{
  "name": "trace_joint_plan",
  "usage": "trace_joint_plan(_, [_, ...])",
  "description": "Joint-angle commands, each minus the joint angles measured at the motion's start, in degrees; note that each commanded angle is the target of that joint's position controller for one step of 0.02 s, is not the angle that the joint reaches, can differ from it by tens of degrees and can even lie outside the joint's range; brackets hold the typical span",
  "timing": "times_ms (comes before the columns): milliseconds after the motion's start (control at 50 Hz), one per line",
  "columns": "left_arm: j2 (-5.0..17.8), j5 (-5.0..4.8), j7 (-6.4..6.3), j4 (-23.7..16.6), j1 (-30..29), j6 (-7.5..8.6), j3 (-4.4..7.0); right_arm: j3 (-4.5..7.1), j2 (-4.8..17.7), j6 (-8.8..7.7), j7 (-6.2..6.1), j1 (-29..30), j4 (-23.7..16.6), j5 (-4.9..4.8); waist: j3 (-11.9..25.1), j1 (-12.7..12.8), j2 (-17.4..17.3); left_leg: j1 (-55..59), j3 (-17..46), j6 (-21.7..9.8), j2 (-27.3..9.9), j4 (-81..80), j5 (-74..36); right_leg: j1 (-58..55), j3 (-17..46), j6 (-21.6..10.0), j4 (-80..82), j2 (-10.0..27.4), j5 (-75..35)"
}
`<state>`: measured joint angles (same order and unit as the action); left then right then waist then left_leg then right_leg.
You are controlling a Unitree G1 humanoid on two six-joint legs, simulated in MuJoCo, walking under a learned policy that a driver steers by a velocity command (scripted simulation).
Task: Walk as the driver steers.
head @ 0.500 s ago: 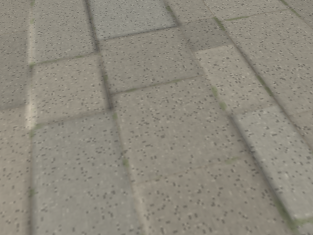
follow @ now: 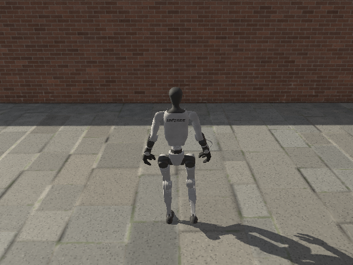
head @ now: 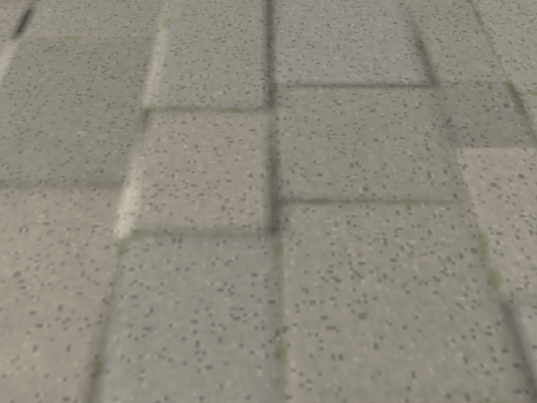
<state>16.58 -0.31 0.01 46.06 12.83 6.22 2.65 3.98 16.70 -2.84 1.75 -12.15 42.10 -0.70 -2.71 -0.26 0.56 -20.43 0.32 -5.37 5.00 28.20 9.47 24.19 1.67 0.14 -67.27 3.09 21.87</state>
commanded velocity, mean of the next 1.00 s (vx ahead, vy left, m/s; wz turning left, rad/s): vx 0.50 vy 0.00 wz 0.24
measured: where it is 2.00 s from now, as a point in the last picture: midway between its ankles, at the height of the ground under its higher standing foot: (257, 197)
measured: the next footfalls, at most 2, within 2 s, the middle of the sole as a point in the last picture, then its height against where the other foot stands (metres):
right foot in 0.34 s outside the picture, level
left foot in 0.82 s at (194, 359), level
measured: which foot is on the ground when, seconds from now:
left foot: down 0.00-0.34, up 0.36-0.80, down 0.82-1.00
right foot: up 0.00-0.32, down 0.34-0.84, up 0.86-1.00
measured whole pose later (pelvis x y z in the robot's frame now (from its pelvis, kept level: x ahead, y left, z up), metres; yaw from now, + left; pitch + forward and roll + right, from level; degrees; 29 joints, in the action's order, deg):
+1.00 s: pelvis +0.52 +0.09 +0.01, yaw +11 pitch +1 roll +1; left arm 18.1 -1.8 0.1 48.4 16.1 2.7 3.8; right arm 3.4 14.5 -4.8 1.0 -13.3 42.2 0.6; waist -1.3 0.0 2.8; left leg -13.3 -5.5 -2.0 0.3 22.9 10.6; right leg 30.7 2.5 0.1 -64.8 4.8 17.9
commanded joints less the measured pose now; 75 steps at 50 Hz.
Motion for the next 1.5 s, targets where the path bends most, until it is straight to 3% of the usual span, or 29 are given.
trace_joint_plan(20, [6.7, 1.04, -0.18, -4.9, -0.3, 0.49, 2.06, 1.64, 6.5, -0.71, -0.82, -0.3, -4.6, 0.54, 5.4, 1.1, -3.2, 11.5, 20.2, -12.0, -14.7, -15.0, -12.0, 11.3, 2.5, 1.3, 4.7, 3.5, -4.0])
trace_joint_plan(140, [3.0, 1.05, -0.10, -8.1, -10.3, -0.24, 0.73, 2.64, 9.3, -0.44, -2.51, -4.3, -3.6, -0.39, 2.8, -2.0, -4.5, 3.9, 12.8, -8.3, -9.5, -15.1, -10.0, 6.5, 0.7, 4.2, 28.8, -0.4, -23.4])
trace_joint_plan(220, [4.6, -0.11, 0.80, -9.9, -15.2, 0.47, 1.12, 2.72, 9.2, 0.21, -2.79, -8.1, -2.2, -0.91, 2.6, -3.8, -5.6, 7.4, 17.7, -6.8, -11.3, -11.9, -3.7, 3.5, 2.4, 3.4, 37.0, -2.5, -26.6])
trace_joint_plan(280, [6.8, -0.24, 1.26, -9.8, -13.1, 1.22, 2.06, 2.82, 8.9, 0.66, -3.08, -8.0, -2.3, -0.64, 2.9, -1.9, -7.3, 11.8, 22.9, -5.4, -13.2, -6.5, -3.6, 0.7, 3.4, 1.2, 39.4, -2.5, -19.9])
trace_joint_plan(320, [8.8, 0.36, 0.82, -7.7, -4.4, 1.76, 3.31, 1.99, 6.4, 0.80, -2.91, -7.0, -3.0, -0.32, 7.3, 2.7, -7.1, 10.1, 21.6, -2.9, -9.6, 2.4, -6.6, -12.6, 2.8, -1.8, 42.2, -1.3, -18.6])
trace_joint_plan(340, [11.8, 1.25, 0.34, -6.9, 3.8, 1.88, 4.11, 0.68, 3.0, 0.62, -2.67, -7.6, -4.0, 0.47, 15.0, 5.9, -1.0, 3.6, 16.7, -0.8, -5.8, 18.0, 0.5, -26.9, 11.6, -5.2, 41.4, 8.0, -15.0])
trace_joint_plan(360, [16.4, 1.69, 0.51, -4.8, 8.6, 0.99, 5.27, -0.31, -0.1, 0.02, -2.61, -15.7, -5.8, -1.23, 21.5, 2.4, 18.7, -16.8, 9.2, 3.0, 1.7, 36.6, 24.4, -44.2, 38.6, -14.9, 46.8, 20.5, -2.2])
trace_joint_plan(380, [11.2, 0.21, 0.91, -5.2, 8.0, 0.81, 4.23, 0.53, 5.7, -0.14, -2.82, -15.4, -4.0, -1.70, 18.2, 3.7, 13.8, -23.9, 10.9, 3.8, -2.9, 44.3, 23.6, -42.5, 44.5, -14.7, 49.9, 20.9, 10.8])
trace_joint_plan(400, [7.6, 0.12, 0.79, -5.6, 5.9, 0.56, 3.23, 1.34, 8.6, 0.04, -2.80, -9.4, -4.3, -1.29, 11.0, 5.3, 8.0, -25.3, 10.2, 4.1, -4.6, 45.9, 18.0, -35.9, 35.3, -12.2, 50.8, 18.0, 9.6])
trace_joint_plan(420, [6.5, 0.77, 0.87, -5.6, 3.2, 0.21, 2.68, 1.28, 8.0, 0.19, -2.91, -6.1, -4.8, -0.62, 7.1, 4.5, 4.0, -23.5, 8.4, 4.3, -6.3, 44.9, 14.0, -29.2, 27.9, -10.8, 51.3, 15.3, 2.1])
trace_joint_plan(480, [4.1, 1.22, 0.91, -4.3, 0.8, 0.20, 1.74, 1.09, 5.0, 0.05, -2.16, -4.1, -5.8, -0.51, 2.8, 1.6, 5.8, -18.2, 7.3, 4.2, -9.1, 37.5, 9.5, -18.9, 16.4, -10.7, 54.8, 10.4, -11.7])
trace_joint_plan(620, [8.5, -0.41, 0.64, -1.1, 2.9, -0.14, 2.79, -0.84, 1.1, -0.68, -0.94, 4.8, -8.1, 0.17, 1.4, 2.9, 3.8, -15.8, 2.2, 5.4, -10.5, 15.2, -4.1, -17.4, 5.3, -12.0, 59.0, 9.2, -23.3])
trace_joint_plan(740, [10.3, -1.65, 0.54, 2.2, 8.5, -1.85, 2.96, -0.50, 2.7, -1.81, 0.16, 12.9, -10.7, -0.51, -0.6, 4.4, 4.4, -9.8, 0.7, 4.4, -7.6, 3.1, -6.2, -20.4, 6.0, -10.2, 55.7, 10.9, -24.6])
trace_joint_plan(800, [10.4, -1.69, 0.12, 2.6, 7.5, -2.53, 2.80, 1.75, 6.8, -2.23, -0.31, 2.1, -7.5, 0.07, 5.4, -2.6, 3.7, 8.8, -0.8, 1.7, -5.2, -2.2, -5.5, -18.3, 4.2, -7.2, 43.2, 8.3, -35.8])
trace_joint_plan(820, [7.6, -0.79, 0.16, 1.6, 6.8, -2.27, 1.67, 3.05, 10.0, -2.14, -1.00, -7.2, -5.7, 0.88, 12.5, -7.0, 1.6, 23.9, 4.3, -0.9, -11.1, -0.1, -6.1, -10.4, 1.9, -4.9, 29.9, 5.2, -29.7])
trace_joint_plan(840, [1.2, 0.13, 0.11, -0.2, 11.2, -1.52, -0.22, 4.16, 15.3, -1.42, -1.71, -12.9, -5.2, 2.11, 20.9, -6.4, -12.0, 43.0, 25.9, -7.4, -26.5, -2.1, -0.1, 9.7, -2.7, -0.6, 8.4, -2.8, -4.3])
trace_joint_plan(860, [3.9, -1.15, 0.11, 0.3, 12.1, -0.80, 0.23, 3.31, 12.4, -1.22, -1.48, -14.1, -4.8, 1.77, 24.3, -6.9, -15.3, 41.7, 39.5, -10.7, -29.8, -8.8, 8.6, 16.3, 4.0, -0.5, -1.7, -3.6, 12.0])
trace_joint_plan(880, [8.0, -2.44, 0.23, -0.4, 8.8, -0.81, 1.62, 2.15, 8.9, -1.31, -1.34, -10.8, -4.4, 1.02, 15.4, -6.2, -11.2, 35.3, 32.1, -8.6, -27.7, -10.1, 11.9, 20.6, 5.1, -0.7, -5.6, -0.6, 8.5])
trace_joint_plan(960, [5.3, -1.44, -0.04, -0.3, 6.0, -2.99, 2.03, 0.62, 3.1, -2.78, -0.71, 0.3, -3.5, 1.31, 3.6, 0.1, -8.6, 13.8, 11.4, -5.0, -20.3, -17.9, 0.1, 13.1, 3.9, -0.3, 0.6, 5.0, -5.0])
trace_joint_plan(1100, [2.1, -0.93, 1.06, -3.5, -1.4, -4.23, 1.43, 2.00, 6.0, -3.69, -2.06, -0.5, 0.2, 1.61, 0.1, 0.0, -3.9, 13.5, -3.7, -4.7, -19.3, -21.4, -11.9, 14.8, 3.2, 0.7, 16.5, 4.5, -21.6])
trace_joint_plan(1240, [2.5, -0.80, 3.36, -9.0, -12.5, -4.29, 0.94, 3.32, 9.5, -1.55, -2.62, -5.5, 3.6, -0.28, -3.2, -3.3, -2.7, 23.8, -9.9, -2.6, -22.2, -18.0, -17.0, 15.1, -2.7, -3.0, 29.8, 2.6, -19.0])
trace_joint_plan(1280, [4.0, -0.74, 3.64, -9.8, -11.0, -4.51, 1.73, 3.76, 11.2, -0.69, -2.83, -4.9, 3.7, -0.68, -0.7, -1.4, -4.4, 26.0, -11.6, -1.4, -22.3, -11.1, -34.6, 9.8, -6.1, -5.1, 30.4, -0.6, -13.1])
trace_joint_plan(1320, [7.9, -1.05, 3.19, -7.3, 1.3, -4.76, 4.19, 3.74, 11.8, 0.32, -3.12, -3.4, 3.3, -1.15, 6.6, 6.0, -4.4, 22.8, -14.3, 1.0, -19.7, 7.0, -47.1, -7.6, -9.0, -8.4, 33.7, -6.1, -12.5])
trace_joint_plan(1340, [12.5, -1.18, 2.14, -4.7, 11.2, -5.26, 6.40, 2.97, 10.3, 0.08, -3.40, -4.3, 2.6, -0.29, 12.0, 10.1, -0.7, 10.6, -14.5, 3.8, -17.4, 23.2, -34.9, -25.3, -2.2, -11.1, 35.2, -4.0, -14.4])
trace_joint_plan(1360, [19.5, -1.87, 1.47, -4.7, 10.4, -5.14, 7.51, 0.27, 1.6, -1.27, -2.72, -9.2, -0.8, 2.23, 15.4, 3.4, 15.7, -16.2, -11.4, 8.1, -5.9, 44.4, 18.3, -43.7, 30.0, -21.5, 40.2, 11.1, -5.8])
trace_joint_plan(1380, [15.9, -1.16, 1.79, -7.0, 11.7, -4.08, 6.08, 0.20, 4.5, -3.64, -2.02, -4.8, -1.2, 0.35, 24.2, 6.7, 9.2, -22.7, 3.5, 7.4, -3.2, 51.8, 25.6, -47.9, 46.9, -24.8, 49.5, 16.1, 1.3])
trace_joint_plan(1400, [12.2, -0.61, 2.02, -6.5, 10.1, -3.20, 5.02, 1.03, 7.7, -4.88, -1.51, 1.1, -3.0, -1.95, 16.8, 7.8, 5.7, -27.6, 4.9, 5.9, -6.1, 51.4, 20.4, -44.0, 39.3, -21.5, 51.1, 14.9, -2.7])
trace_joint_plan(1440, [8.7, -0.80, 1.77, -7.3, 3.1, -2.62, 3.99, 0.96, 7.2, -5.74, -2.18, 2.3, -2.5, 0.04, 8.3, 3.2, 0.6, -22.9, 4.7, 5.0, -10.4, 41.6, 12.2, -28.3, 26.6, -18.0, 50.7, 10.2, -13.5])
trace_joint_plan(1500, [7.1, 0.05, 1.05, -9.2, -0.6, -2.42, 3.35, 1.52, 7.0, -3.86, -2.11, 0.3, -2.1, 1.29, 6.3, -0.6, 1.6, -14.8, 4.5, 6.5, -11.7, 34.3, 8.5, -17.0, 20.4, -17.7, 53.8, 7.4, -23.9])
Keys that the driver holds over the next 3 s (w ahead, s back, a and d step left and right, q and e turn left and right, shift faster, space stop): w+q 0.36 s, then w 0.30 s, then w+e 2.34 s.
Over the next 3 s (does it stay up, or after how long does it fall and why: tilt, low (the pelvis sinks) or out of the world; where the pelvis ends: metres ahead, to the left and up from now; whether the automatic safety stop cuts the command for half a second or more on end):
stays up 1.52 -0.29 0.01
